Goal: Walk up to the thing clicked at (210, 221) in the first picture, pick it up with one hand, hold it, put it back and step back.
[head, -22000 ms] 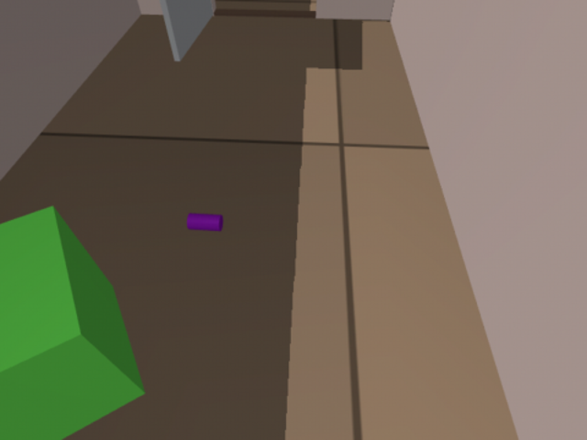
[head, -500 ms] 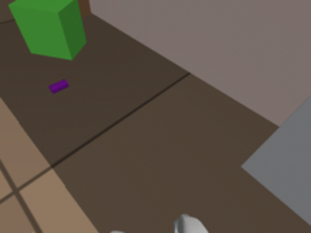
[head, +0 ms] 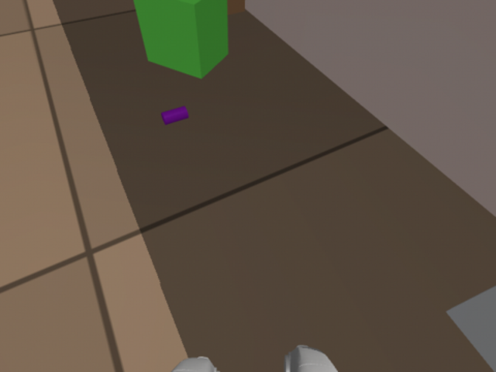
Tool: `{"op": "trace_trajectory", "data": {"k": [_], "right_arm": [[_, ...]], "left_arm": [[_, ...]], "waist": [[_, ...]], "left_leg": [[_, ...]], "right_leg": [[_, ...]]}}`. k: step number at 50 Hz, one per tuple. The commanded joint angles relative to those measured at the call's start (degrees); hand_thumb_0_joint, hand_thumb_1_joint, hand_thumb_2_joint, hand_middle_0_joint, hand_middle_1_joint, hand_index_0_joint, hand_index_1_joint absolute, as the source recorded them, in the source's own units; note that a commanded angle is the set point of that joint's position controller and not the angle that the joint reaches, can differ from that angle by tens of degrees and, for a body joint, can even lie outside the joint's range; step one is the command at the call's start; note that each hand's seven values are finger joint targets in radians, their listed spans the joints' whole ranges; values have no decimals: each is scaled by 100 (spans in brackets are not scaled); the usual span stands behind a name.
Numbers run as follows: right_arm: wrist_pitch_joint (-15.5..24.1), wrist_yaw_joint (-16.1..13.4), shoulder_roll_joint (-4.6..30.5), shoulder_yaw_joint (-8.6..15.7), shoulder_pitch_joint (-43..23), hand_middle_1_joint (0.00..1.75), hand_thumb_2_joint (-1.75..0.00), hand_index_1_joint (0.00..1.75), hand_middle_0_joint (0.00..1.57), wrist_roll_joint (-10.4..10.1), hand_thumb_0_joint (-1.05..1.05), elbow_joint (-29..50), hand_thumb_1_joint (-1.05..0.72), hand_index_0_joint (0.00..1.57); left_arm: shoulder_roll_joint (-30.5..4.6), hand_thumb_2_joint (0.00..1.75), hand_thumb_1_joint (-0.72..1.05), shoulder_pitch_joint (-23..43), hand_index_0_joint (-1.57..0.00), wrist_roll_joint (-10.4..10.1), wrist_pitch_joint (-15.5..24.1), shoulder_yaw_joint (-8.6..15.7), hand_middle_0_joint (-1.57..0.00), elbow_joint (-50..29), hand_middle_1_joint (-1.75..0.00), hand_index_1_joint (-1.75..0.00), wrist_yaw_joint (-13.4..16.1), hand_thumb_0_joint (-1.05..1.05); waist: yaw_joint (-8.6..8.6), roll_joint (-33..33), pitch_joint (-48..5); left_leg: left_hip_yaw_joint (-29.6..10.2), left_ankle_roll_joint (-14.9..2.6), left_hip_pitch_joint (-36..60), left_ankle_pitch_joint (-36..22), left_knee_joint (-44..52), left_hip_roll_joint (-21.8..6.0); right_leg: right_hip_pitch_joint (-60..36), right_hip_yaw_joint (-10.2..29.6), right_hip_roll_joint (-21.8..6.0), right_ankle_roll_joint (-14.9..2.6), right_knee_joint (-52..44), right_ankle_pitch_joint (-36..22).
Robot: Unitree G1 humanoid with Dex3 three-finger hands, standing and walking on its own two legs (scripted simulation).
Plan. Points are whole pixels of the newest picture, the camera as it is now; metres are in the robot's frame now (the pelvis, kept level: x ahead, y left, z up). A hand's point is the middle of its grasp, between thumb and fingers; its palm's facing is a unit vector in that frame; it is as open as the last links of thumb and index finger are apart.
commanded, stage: walk up
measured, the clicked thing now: (175, 115) +1.48 +0.40 -0.71
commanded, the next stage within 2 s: stand in 0.80 s
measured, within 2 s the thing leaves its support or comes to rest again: neither
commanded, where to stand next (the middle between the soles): +0.07 +0.00 m, yaw +5 degrees
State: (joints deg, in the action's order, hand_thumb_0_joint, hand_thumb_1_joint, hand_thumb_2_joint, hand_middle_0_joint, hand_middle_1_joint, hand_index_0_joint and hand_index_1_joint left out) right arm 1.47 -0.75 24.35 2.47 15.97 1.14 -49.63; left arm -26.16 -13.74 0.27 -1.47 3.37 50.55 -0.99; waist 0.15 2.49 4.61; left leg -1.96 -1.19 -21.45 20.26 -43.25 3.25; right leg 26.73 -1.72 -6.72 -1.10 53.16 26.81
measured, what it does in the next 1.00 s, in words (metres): stands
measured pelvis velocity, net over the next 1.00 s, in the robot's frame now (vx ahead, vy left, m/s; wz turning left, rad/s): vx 0.01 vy -0.02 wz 0.14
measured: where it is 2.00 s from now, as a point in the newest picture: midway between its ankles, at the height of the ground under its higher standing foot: outside the picture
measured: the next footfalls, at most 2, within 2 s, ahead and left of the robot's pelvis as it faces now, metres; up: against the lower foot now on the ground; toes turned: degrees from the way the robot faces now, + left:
none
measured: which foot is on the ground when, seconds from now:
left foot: down 0.00-1.00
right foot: down 0.00-1.00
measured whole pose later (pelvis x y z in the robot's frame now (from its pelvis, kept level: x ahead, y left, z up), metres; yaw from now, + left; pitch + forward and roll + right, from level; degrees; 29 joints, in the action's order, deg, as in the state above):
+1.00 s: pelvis +0.01 -0.02 +0.04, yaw +8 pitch -3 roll +0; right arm 0.7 0.5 19.9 0.0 3.0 0.3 -65.7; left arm -21.2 -5.6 0.5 0.1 0.3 66.4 -0.8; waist 1.2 0.4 3.3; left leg -5.1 0.8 -9.4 9.1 -21.2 1.0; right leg 7.8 -6.2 -4.0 1.6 20.8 9.9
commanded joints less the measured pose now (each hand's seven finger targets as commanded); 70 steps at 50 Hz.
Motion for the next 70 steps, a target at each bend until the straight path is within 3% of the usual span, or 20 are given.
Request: {"op": "trace_trajectory", "data": {"k": [1, 2, 3, 4, 5, 6, 10, 11, 12, 13, 14, 16, 18, 22, 33, 42, 46, 51, 57, 70], "right_arm": [[105, -94, 1348, 344, -506, 30, -90, 30, 20, -59, 0, 426, -90, 20], [64, -93, 1178, 279, -486, 30, -90, 30, 20, -93, 0, 399, -90, 20], [43, -92, 948, 201, -335, 30, -90, 30, 20, -139, 0, 387, -90, 20], [36, -112, 901, 209, -302, 30, -90, 30, 20, -162, 0, 360, -90, 20], [11, -164, 1129, 309, -204, 30, -90, 30, 20, -110, 0, 226, -90, 20], [24, -143, 1227, 333, -106, 30, -90, 30, 20, -99, 0, 97, -90, 20], [127, -31, 1020, 324, 114, 30, -90, 30, 20, -100, 0, -229, -90, 20], [174, -43, 1113, 342, 85, 30, -90, 30, 20, -51, 0, -249, -90, 20], [216, -64, 1397, 373, -205, 30, -90, 30, 20, 8, 0, -147, -90, 20], [207, -74, 1591, 383, -514, 30, -90, 30, 20, -79, 0, -143, -90, 20], [192, -72, 1504, 357, -648, 30, -90, 30, 20, -80, 0, -158, -90, 20], [158, -79, 1136, 183, -997, 30, -90, 30, 20, -134, 0, -222, -90, 20], [133, -60, 950, 124, -839, 30, -90, 30, 20, -184, 0, -403, -90, 20], [130, -47, 1041, 99, -1022, 30, -90, 30, 20, -167, 0, -690, -90, 20], [77, -2, 1025, -37, -1518, 30, -90, 30, 20, -115, 0, -1131, -90, 20], [84, 36, 839, -17, -1594, 30, -90, 30, 20, -74, 0, -1231, -90, 20], [15, 49, 831, 25, -1620, 30, -90, 30, 20, -75, 0, -1247, -90, 20], [-24, 72, 690, 5, -1601, 30, -90, 30, 20, -86, 0, -1264, -90, 20], [-27, 57, 575, -30, -1542, 30, -90, 30, 20, -87, 0, -1327, -90, 20], [-106, 40, 198, -131, -1158, 30, -90, 30, 20, -73, 0, -1497, -90, 20]], "left_arm": [[-822, 90, 90, -339, -20, -36, 293, 269, -20, -135, -30, -30, 73, 0], [-854, 90, 90, -322, -20, 6, 330, 260, -20, -132, -30, -30, 93, 0], [-1119, 90, 90, -205, -20, 75, 372, 291, -20, -182, -30, -30, 120, 0], [-1532, 90, 90, -95, -20, 84, 391, 353, -20, -253, -30, -30, 130, 0], [-1766, 90, 90, 348, -20, 77, 378, 393, -20, -330, -30, -30, 115, 0], [-1633, 90, 90, 480, -20, 74, 366, 375, -20, -359, -30, -30, 102, 0], [-1241, 90, 90, 558, -20, 54, 294, 161, -20, -208, -30, -30, 86, 0], [-1023, 90, 90, 449, -20, 43, 270, 92, -20, -173, -30, -30, 69, 0], [-695, 90, 90, 459, -20, -33, 240, 18, -20, -209, -30, -30, 59, 0], [-893, 90, 90, 453, -20, -67, 201, 101, -20, -46, -30, -30, 102, 0], [-941, 90, 90, 450, -20, -58, 230, 88, -20, -11, -30, -30, 112, 0], [-828, 90, 90, 369, -20, -55, 342, 46, -20, 150, -30, -30, 117, 0], [-1103, 90, 90, 617, -20, -40, 397, 51, -20, 193, -30, -30, 136, 0], [-899, 90, 90, 855, -20, -78, 343, -51, -20, 347, -30, -30, 144, 0], [-762, 90, 90, 1355, -20, -68, 287, -102, -20, 882, -30, -30, 74, 0], [-707, 90, 90, 1281, -20, -15, 326, -104, -20, 1151, -30, -30, 97, 0], [-713, 90, 90, 1226, -20, -6, 312, -97, -20, 1213, -30, -30, 100, 0], [-632, 90, 90, 1094, -20, 14, 303, -106, -20, 1287, -30, -30, 112, 0], [-525, 90, 90, 966, -20, 6, 304, -129, -20, 1303, -30, -30, 124, 0], [-253, 90, 90, 860, -20, 22, 241, -127, -20, 1370, -30, -30, 157, 0]], "waist": [[284, -941, -576], [320, -727, -584], [268, -97, -583], [272, 616, -641], [138, 971, -467], [30, 778, -361], [-114, 777, -449], [-109, 373, -669], [2, -651, -710], [88, -576, -578], [134, -380, -623], [241, -189, -798], [36, -113, -763], [85, -281, -965], [73, -472, -669], [73, -379, -783], [52, -393, -572], [71, -264, -466], [96, -274, -693], [75, -154, -362]], "left_leg": [[-1346, -795, -399, -1444, 985, -1018], [-1129, -601, -412, -1404, 651, -822], [-906, -376, -679, -1267, 79, -524], [-443, -142, -854, -449, -640, 12], [-152, -59, -704, 1178, -1136, -90], [-200, -63, -578, 1305, -934, -249], [71, -129, 769, -261, 842, -66], [-596, -241, 1045, -502, 1275, -363], [-2254, -603, 995, -615, 1755, -1258], [-2645, -1126, 385, -526, 1742, -1681], [-2327, -1110, 324, -848, 1581, -1514], [-1221, -579, 355, -2045, 931, -949], [-572, -124, 453, -2060, 646, -467], [-875, -272, 858, -2522, 1092, -691], [-1125, -161, 566, -1253, 2368, -805], [-887, 38, 1085, -2136, 2499, -866], [-845, 47, 841, -1096, 2727, -825], [-820, 53, 786, -870, 2803, -802], [-714, 67, 1242, -1769, 2616, -849], [-608, 111, 925, -1324, 2702, -790]], "right_leg": [[-1236, -169, 290, -109, -1388, -721], [-1433, -67, 319, -177, -1910, -1026], [-1626, 787, -245, -326, -2399, -1256], [-1508, 2100, -1277, -874, -2971, -973], [-1022, 2643, -1957, -1386, -3120, -919], [-940, 2464, -1946, -1412, -3065, -989], [-432, 607, -804, -574, -2016, -1635], [-300, 329, -630, -379, -1417, -1765], [77, -25, -82, 12, -691, -1100], [-386, 34, 178, -5, -860, 238], [-683, 120, 152, -42, -1166, 144], [-1247, 277, -66, -117, -2009, -1546], [-1322, 733, -644, -426, -2444, -2459], [-1512, 170, -354, -186, -2284, -2454], [-2071, 20, -204, -3, -3139, -1159], [-2304, 95, -208, 50, -3521, -1730], [-2249, 141, -187, 59, -3651, -1358], [-2183, 183, -174, 54, -3691, -1172], [-2121, 222, -189, 39, -3709, -1679], [-2073, 276, -118, 66, -3838, -1281]]}}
